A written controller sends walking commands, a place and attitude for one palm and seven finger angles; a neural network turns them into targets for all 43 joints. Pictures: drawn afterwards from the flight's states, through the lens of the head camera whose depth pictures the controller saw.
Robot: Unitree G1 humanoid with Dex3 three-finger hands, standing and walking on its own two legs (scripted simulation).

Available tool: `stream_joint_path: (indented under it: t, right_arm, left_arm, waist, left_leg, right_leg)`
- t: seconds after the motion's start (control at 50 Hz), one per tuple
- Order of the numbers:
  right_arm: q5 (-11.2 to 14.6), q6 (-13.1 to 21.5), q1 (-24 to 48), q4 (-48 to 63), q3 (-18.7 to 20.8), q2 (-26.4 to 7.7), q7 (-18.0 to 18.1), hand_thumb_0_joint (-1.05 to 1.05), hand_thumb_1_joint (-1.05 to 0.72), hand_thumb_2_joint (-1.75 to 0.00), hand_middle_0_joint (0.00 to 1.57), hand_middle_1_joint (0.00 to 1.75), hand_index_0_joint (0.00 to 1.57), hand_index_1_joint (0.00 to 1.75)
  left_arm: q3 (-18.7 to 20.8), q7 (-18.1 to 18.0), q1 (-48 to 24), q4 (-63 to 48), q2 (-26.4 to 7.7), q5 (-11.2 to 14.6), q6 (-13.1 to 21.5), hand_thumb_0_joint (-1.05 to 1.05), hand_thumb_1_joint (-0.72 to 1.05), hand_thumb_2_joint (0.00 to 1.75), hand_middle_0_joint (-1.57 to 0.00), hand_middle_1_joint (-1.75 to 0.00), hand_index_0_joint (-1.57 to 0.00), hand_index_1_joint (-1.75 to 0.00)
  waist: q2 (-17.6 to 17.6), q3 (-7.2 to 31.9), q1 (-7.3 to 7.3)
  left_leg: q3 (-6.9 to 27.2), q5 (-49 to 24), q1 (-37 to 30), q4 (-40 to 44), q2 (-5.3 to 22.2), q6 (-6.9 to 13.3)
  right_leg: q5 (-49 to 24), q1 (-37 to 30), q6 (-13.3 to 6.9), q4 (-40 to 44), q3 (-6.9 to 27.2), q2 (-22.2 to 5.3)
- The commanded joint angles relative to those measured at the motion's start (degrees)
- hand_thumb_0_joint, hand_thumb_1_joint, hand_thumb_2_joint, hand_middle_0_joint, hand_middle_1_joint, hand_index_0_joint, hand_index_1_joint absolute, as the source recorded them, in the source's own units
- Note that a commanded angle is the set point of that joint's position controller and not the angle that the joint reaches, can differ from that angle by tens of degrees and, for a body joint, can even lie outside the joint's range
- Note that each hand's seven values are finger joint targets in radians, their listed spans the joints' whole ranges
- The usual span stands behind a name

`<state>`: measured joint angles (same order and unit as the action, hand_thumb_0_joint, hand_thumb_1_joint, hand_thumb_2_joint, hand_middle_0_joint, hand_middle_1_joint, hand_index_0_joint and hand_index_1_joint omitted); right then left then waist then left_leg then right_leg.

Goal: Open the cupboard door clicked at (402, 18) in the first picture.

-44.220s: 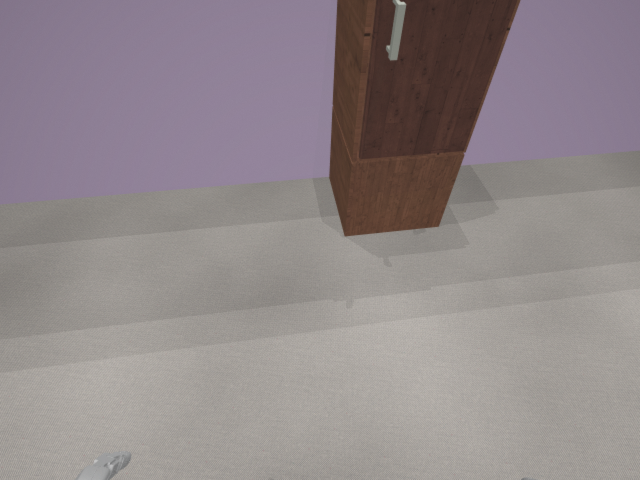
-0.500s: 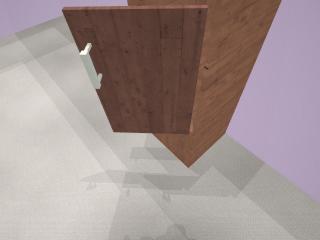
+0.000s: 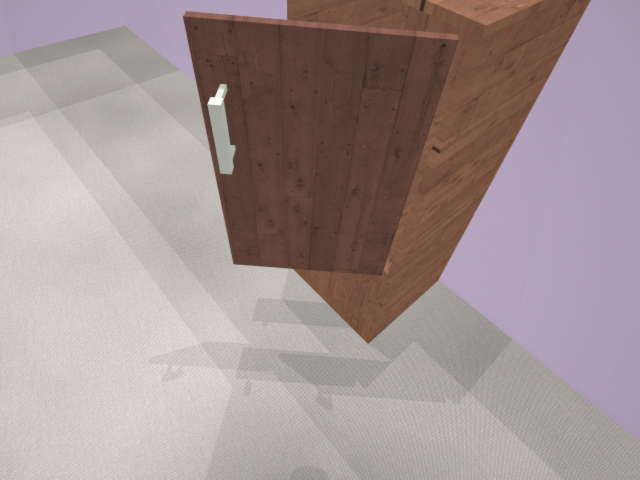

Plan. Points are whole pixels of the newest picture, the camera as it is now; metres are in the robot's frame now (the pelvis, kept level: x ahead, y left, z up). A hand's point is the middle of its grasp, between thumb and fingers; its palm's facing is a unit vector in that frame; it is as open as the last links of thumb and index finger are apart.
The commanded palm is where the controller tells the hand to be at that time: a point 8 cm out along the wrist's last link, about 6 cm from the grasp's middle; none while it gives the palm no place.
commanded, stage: come to a stop and stand still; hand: left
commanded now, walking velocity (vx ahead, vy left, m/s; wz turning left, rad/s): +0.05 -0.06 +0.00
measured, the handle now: (224, 130) +0.61 +0.21 +0.08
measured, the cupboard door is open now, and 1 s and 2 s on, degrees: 45 45 45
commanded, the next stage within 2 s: look again from close up in 1.80 s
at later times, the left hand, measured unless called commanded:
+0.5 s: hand out of the picture +0.01 +0.10 -0.18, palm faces +0.03 -0.98 -0.21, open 7.3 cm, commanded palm none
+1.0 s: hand out of the picture +0.01 +0.09 -0.18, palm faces +0.07 -0.98 -0.16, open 7.4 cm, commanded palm none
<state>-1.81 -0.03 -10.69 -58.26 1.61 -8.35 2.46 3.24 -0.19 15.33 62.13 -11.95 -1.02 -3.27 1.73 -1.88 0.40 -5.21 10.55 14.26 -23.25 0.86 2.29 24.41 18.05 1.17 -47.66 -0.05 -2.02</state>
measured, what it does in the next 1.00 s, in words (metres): steps on the spot: right foot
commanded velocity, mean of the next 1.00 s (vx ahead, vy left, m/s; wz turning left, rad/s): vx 0.00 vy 0.00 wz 0.00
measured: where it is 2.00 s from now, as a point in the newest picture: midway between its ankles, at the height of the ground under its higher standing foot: outside the picture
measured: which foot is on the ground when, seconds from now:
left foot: down 0.00-1.00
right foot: up 0.00-0.12, down 0.14-1.00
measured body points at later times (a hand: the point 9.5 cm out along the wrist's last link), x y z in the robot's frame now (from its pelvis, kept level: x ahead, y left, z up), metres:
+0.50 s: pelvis +0.01 -0.07 -0.01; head +0.02 -0.08 +0.44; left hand +0.01 +0.16 -0.16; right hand -0.03 -0.28 -0.17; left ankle +0.02 +0.09 -0.74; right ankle -0.06 -0.15 -0.74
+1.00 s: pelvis +0.04 -0.06 -0.01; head +0.05 -0.06 +0.44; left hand +0.01 +0.14 -0.17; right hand +0.05 -0.29 -0.17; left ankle +0.02 +0.09 -0.74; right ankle -0.06 -0.15 -0.74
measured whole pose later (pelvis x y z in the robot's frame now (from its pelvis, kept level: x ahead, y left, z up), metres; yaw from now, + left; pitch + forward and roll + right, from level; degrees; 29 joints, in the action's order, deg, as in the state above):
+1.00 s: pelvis +0.04 -0.06 -0.01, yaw +1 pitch -1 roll +1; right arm -0.8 -0.3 -13.1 -66.1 1.1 -8.2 3.4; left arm 0.7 -2.3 17.9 65.9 -6.4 -0.2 0.5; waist 1.0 -2.2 0.0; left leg -2.8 14.8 9.7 -25.5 4.3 -3.6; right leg 20.9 0.4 -2.1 -21.9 -3.5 0.9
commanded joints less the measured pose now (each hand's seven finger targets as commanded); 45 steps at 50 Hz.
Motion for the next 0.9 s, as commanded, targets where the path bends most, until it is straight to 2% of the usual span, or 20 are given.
stream_joint_path:
  t: [0.0, 0.04, 0.06, 0.08, 0.1, 0.12, 0.14, 0.16, 0.18, 0.2, 0.26, 0.3, 0.38, 0.46, 0.54, 0.66, 0.72, 0.76, 0.8, 0.88]
  right_arm:
    - [0.0, 0.4, -6.8, -0.3, 2.9, -12.0, 0.6, 0.0, -0.9, -0.9, 0.2, 0.3, 0.2, 0.3]
    - [0.1, 0.2, -6.4, -0.8, 3.1, -11.9, 0.4, 0.0, -0.9, -0.9, 0.2, 0.3, 0.2, 0.3]
    - [0.4, 0.2, -6.2, -1.3, 2.9, -11.3, 0.4, 0.0, -0.9, -0.9, 0.2, 0.3, 0.2, 0.3]
    - [0.6, 0.2, -5.3, -1.3, 2.8, -11.0, 0.2, 0.0, -0.9, -0.9, 0.2, 0.3, 0.2, 0.3]
    - [1.0, 0.1, -5.2, -1.4, 2.5, -8.9, 0.1, 0.0, -0.9, -0.9, 0.2, 0.3, 0.2, 0.3]
    - [1.3, 0.0, -4.6, -1.2, 1.9, -6.3, -0.2, 0.0, -0.9, -0.9, 0.2, 0.3, 0.2, 0.3]
    - [1.1, -0.2, -4.0, -1.3, 1.0, -4.8, -0.7, 0.0, -0.9, -0.9, 0.2, 0.3, 0.2, 0.3]
    - [0.8, -0.2, -4.9, -2.2, 0.8, -4.4, -1.2, 0.0, -0.9, -0.9, 0.2, 0.3, 0.2, 0.3]
    - [0.3, -0.1, -5.4, -3.4, 0.6, -3.9, -1.2, 0.0, -0.9, -0.9, 0.2, 0.3, 0.2, 0.3]
    - [0.3, 0.1, -6.5, -4.5, 0.5, -4.7, -1.1, 0.0, -0.9, -0.9, 0.2, 0.3, 0.2, 0.3]
    - [0.8, 0.4, -7.9, -6.6, 0.4, -5.0, -0.6, 0.0, -0.9, -0.9, 0.2, 0.3, 0.2, 0.3]
    - [0.8, 0.1, -8.2, -7.4, 0.1, -4.8, -0.5, 0.0, -0.9, -0.9, 0.2, 0.3, 0.2, 0.3]
    - [0.7, -0.3, -8.9, -8.4, -0.1, -4.0, -0.4, 0.0, -0.9, -0.9, 0.2, 0.3, 0.2, 0.3]
    - [0.8, -0.4, -9.0, -8.7, -0.1, -3.7, -0.1, 0.0, -0.9, -0.9, 0.2, 0.3, 0.2, 0.3]
    - [0.9, -0.3, -9.2, -8.9, -0.1, -3.8, 0.1, 0.0, -0.9, -0.9, 0.2, 0.3, 0.2, 0.3]
    - [1.1, -0.2, -8.4, -8.3, -0.1, -3.3, 0.4, 0.0, -0.9, -0.9, 0.2, 0.3, 0.2, 0.3]
    - [1.0, -0.1, -8.1, -8.1, 0.0, -3.5, 0.6, 0.0, -0.9, -0.9, 0.2, 0.3, 0.2, 0.3]
    - [1.2, 0.0, -7.8, -7.9, -0.1, -3.3, 0.8, 0.0, -0.9, -0.9, 0.2, 0.3, 0.2, 0.3]
    - [1.1, 0.0, -7.7, -7.8, 0.0, -3.7, 0.8, 0.0, -0.9, -0.9, 0.2, 0.3, 0.2, 0.3]
    - [1.1, 0.2, -7.4, -7.5, -0.1, -4.1, 0.9, 0.0, -0.9, -0.9, 0.2, 0.3, 0.2, 0.3]
  left_arm:
    - [-0.1, 0.2, -1.1, -4.0, -0.9, 0.1, 1.7, 0.0, 0.9, 0.9, -0.2, -0.3, -0.2, -0.3]
    - [-0.3, 0.1, 0.9, -3.1, -0.5, 0.1, 1.9, 0.0, 0.9, 0.9, -0.2, -0.3, -0.2, -0.3]
    - [-0.3, 0.0, 2.0, -2.5, -0.8, 0.1, 2.2, 0.0, 0.9, 0.9, -0.2, -0.3, -0.2, -0.3]
    - [-0.2, -0.1, 4.4, -1.6, -0.8, 0.1, 2.5, 0.0, 0.9, 0.9, -0.2, -0.3, -0.2, -0.3]
    - [-0.1, -0.6, 5.5, -1.0, -2.3, -0.1, 2.9, 0.0, 0.9, 0.9, -0.2, -0.3, -0.2, -0.3]
    - [0.0, -1.0, 4.7, -0.7, -4.9, -0.2, 3.2, 0.0, 0.9, 0.9, -0.2, -0.3, -0.2, -0.3]
    - [-0.2, -1.1, 3.0, -0.8, -6.2, 0.2, 3.5, 0.0, 0.9, 0.9, -0.2, -0.3, -0.2, -0.3]
    - [-0.7, -1.1, 0.9, -1.1, -5.8, 0.3, 3.6, 0.0, 0.9, 0.9, -0.2, -0.3, -0.2, -0.3]
    - [-1.0, -1.3, 0.2, -0.6, -4.0, 0.4, 4.2, 0.0, 0.9, 0.9, -0.2, -0.3, -0.2, -0.3]
    - [-1.3, -1.4, 0.6, 0.0, -2.9, 0.6, 4.5, 0.0, 0.9, 0.9, -0.2, -0.3, -0.2, -0.3]
    - [-1.7, -1.8, 2.3, 1.1, -2.1, 0.9, 4.6, 0.0, 0.9, 0.9, -0.2, -0.3, -0.2, -0.3]
    - [-1.8, -1.9, 2.7, 1.5, -2.2, 1.0, 4.5, 0.0, 0.9, 0.9, -0.2, -0.3, -0.2, -0.3]
    - [-1.8, -2.0, 3.0, 2.0, -2.2, 1.0, 4.4, 0.0, 0.9, 0.9, -0.2, -0.3, -0.2, -0.3]
    - [-1.6, -2.2, 4.0, 2.4, -1.9, 1.0, 4.4, 0.0, 0.9, 0.9, -0.2, -0.3, -0.2, -0.3]
    - [-1.6, -2.3, 4.7, 2.3, -1.4, 1.0, 4.5, 0.0, 0.9, 0.9, -0.2, -0.3, -0.2, -0.3]
    - [-1.6, -2.5, 6.6, 2.8, -0.6, 0.8, 4.5, 0.0, 0.9, 0.9, -0.2, -0.3, -0.2, -0.3]
    - [-1.5, -2.5, 7.1, 2.8, -0.5, 0.8, 4.5, 0.0, 0.9, 0.9, -0.2, -0.3, -0.2, -0.3]
    - [-1.5, -2.6, 7.3, 2.9, -0.2, 0.7, 4.5, 0.0, 0.9, 0.9, -0.2, -0.3, -0.2, -0.3]
    - [-1.5, -2.6, 7.4, 2.9, -0.2, 0.7, 4.5, 0.0, 0.9, 0.9, -0.2, -0.3, -0.2, -0.3]
    - [-1.6, -2.6, 7.9, 3.0, -0.1, 0.6, 4.5, 0.0, 0.9, 0.9, -0.2, -0.3, -0.2, -0.3]
  waist:
    - [-10.0, 5.2, -3.13]
    - [-10.6, 5.5, -2.5]
    - [-9.2, 5.0, -1.73]
    - [-8.2, 5.0, -0.4]
    - [-3.2, 3.9, -0.31]
    - [4.6, 2.0, -0.78]
    - [8.0, -0.3, -1.38]
    - [4.1, -0.9, -2.22]
    - [6.1, -1.7, -2.38]
    - [6.8, -0.9, -2.24]
    - [2.8, -0.3, -1.47]
    - [-0.2, -2.0, -1.47]
    - [-1.3, -3.9, -1.48]
    - [1.3, -3.1, -1.2]
    - [0.0, -2.7, -1.22]
    - [1.3, -2.3, -0.93]
    - [-0.3, -0.9, -0.95]
    - [1.2, -0.9, -0.94]
    - [-0.6, -1.1, -1.1]
    - [-0.2, -0.6, -0.93]
  left_leg:
    - [14.5, -10.5, -11.1, 7.0, 16.3, 6.1]
    - [13.9, -9.3, -9.7, 5.8, 15.2, 5.5]
    - [12.9, -10.3, -7.1, 3.7, 14.0, 4.7]
    - [10.5, -8.9, -4.4, 1.9, 11.9, 2.7]
    - [7.4, -4.7, -0.9, -0.8, 8.5, 0.1]
    - [3.2, 1.4, 2.7, -3.7, 4.3, -2.4]
    - [2.0, 5.5, 2.0, -4.4, 2.1, -3.4]
    - [2.3, 4.5, -1.8, -3.6, 1.9, -3.4]
    - [2.7, -1.5, -2.9, -3.2, 2.4, -3.2]
    - [3.4, -5.6, -4.0, -2.6, 3.5, -3.0]
    - [4.2, -10.3, -5.6, -1.6, 5.3, -2.8]
    - [4.1, -9.0, -5.1, -1.4, 5.2, -3.1]
    - [3.8, -7.2, -4.6, -1.0, 5.1, -3.4]
    - [3.4, -6.6, -5.0, -1.2, 5.2, -3.5]
    - [3.5, -8.6, -5.5, -1.2, 5.3, -3.4]
    - [3.1, -10.1, -6.7, -1.7, 5.4, -3.1]
    - [2.9, -12.6, -7.7, -2.3, 5.4, -3.0]
    - [2.6, -13.8, -7.9, -2.5, 5.5, -2.9]
    - [2.7, -14.7, -8.3, -2.5, 5.5, -3.0]
    - [2.7, -16.9, -9.1, -2.8, 5.6, -2.8]
  right_leg:
    - [2.9, 3.0, -0.1, 7.0, -1.0, -0.4]
    - [0.3, -0.2, -0.4, 12.7, -2.3, 0.4]
    - [-4.7, -4.7, -0.7, 19.2, -2.7, 0.7]
    - [-11.0, -8.9, -0.7, 26.1, -2.8, 0.5]
    - [-13.9, -11.8, -1.6, 30.6, 1.1, -2.3]
    - [-14.1, -11.3, -4.2, 33.2, 7.7, -8.5]
    - [-11.9, -6.5, -6.7, 34.8, 9.2, -12.1]
    - [-6.8, -2.8, -6.9, 34.7, 7.2, -11.8]
    - [-13.4, -2.5, -5.9, 32.5, 5.4, -8.0]
    - [-19.3, -4.3, -5.0, 30.4, 3.5, -6.6]
    - [-24.6, -7.2, -3.5, 28.9, 1.2, -5.2]
    - [-23.7, -7.0, -3.5, 29.5, 1.6, -5.5]
    - [-21.5, -7.0, -3.6, 30.9, 2.0, -5.2]
    - [-24.6, -8.5, -3.2, 31.1, 1.6, -5.0]
    - [-28.5, -9.8, -3.3, 30.1, 1.3, -4.9]
    - [-33.3, -10.5, -2.4, 29.8, 0.9, -4.7]
    - [-37.0, -11.4, -2.4, 28.7, 0.7, -4.9]
    - [-39.7, -12.0, -2.1, 28.6, 0.4, -4.6]
    - [-39.3, -11.6, -2.3, 28.2, 0.5, -4.8]
    - [-40.8, -12.2, -2.2, 27.9, 0.2, -4.7]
